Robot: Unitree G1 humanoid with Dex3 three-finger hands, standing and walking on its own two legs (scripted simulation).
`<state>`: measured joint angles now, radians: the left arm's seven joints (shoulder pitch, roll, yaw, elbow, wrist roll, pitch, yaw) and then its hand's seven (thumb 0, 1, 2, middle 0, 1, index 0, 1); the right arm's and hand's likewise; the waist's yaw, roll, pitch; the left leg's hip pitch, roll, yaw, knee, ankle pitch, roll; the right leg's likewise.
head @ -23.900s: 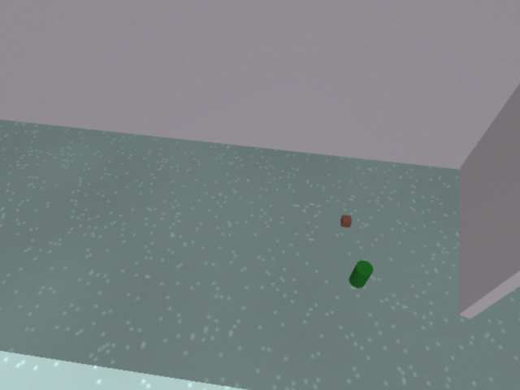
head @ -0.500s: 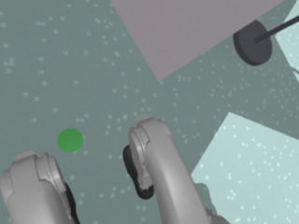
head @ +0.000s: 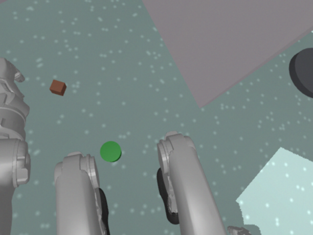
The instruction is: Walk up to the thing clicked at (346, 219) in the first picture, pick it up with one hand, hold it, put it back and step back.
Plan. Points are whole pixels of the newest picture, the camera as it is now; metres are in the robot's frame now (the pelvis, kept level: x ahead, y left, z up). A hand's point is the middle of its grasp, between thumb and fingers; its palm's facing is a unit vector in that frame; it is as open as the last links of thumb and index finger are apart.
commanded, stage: lift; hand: left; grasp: from above
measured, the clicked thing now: (58, 87) +0.60 +0.24 -0.35
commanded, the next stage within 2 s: go down in 1.22 s
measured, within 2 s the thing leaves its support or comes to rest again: neither
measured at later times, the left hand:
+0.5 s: hand out of the picture +0.41 +0.26 +0.08, palm faces -0.33 -0.24 -0.91, open 5.1 cm
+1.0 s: hand out of the picture +0.40 +0.24 +0.25, palm faces -0.36 -0.28 -0.89, open 5.2 cm
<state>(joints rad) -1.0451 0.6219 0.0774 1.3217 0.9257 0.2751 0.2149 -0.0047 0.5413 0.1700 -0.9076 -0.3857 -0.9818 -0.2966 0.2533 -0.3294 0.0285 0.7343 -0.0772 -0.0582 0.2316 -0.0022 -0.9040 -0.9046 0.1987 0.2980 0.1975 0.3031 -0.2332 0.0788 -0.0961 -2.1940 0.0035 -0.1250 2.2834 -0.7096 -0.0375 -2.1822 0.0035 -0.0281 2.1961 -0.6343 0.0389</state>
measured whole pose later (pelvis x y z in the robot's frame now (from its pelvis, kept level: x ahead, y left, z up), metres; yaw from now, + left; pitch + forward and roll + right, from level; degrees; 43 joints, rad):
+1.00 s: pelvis +0.07 -0.01 +0.33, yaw +4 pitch +17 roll -1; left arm -0.52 0.27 -0.17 0.96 0.77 0.46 0.24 0.00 0.65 0.10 -0.98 -0.39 -1.07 -0.28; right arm 0.25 -0.24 0.00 0.80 0.05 -0.09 -0.07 0.00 -0.90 -0.90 0.20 0.30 0.20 0.30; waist -0.08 0.05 -0.14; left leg -0.87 0.04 -0.03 1.06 -0.48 -0.03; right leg -0.88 -0.01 -0.01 1.04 -0.45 0.01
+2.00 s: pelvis +0.07 +0.01 +0.36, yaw +3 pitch +13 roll -1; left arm -0.60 0.25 -0.13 1.16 0.81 0.42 0.33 0.00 0.16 0.41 -0.66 -0.48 -0.67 -0.45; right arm 0.29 -0.24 -0.03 0.83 0.01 -0.09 0.02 0.00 -0.89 -0.90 0.20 0.30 0.20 0.30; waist -0.08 0.02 -0.08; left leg -0.69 0.03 0.00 0.85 -0.39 -0.02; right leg -0.70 -0.01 0.02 0.83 -0.35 0.03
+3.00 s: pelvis +0.05 +0.00 +0.28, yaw +2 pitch +28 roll -3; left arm -0.96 0.40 0.07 1.43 0.77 0.42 0.49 0.00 -0.36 0.86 -0.39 -0.69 -0.32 -0.75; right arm 0.26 -0.24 -0.02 0.85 -0.07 -0.13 0.07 0.00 -0.89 -0.90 0.20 0.30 0.20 0.30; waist -0.17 0.03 -0.14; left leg -1.24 0.06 -0.04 1.28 -0.53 -0.02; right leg -1.24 0.01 -0.01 1.21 -0.46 0.02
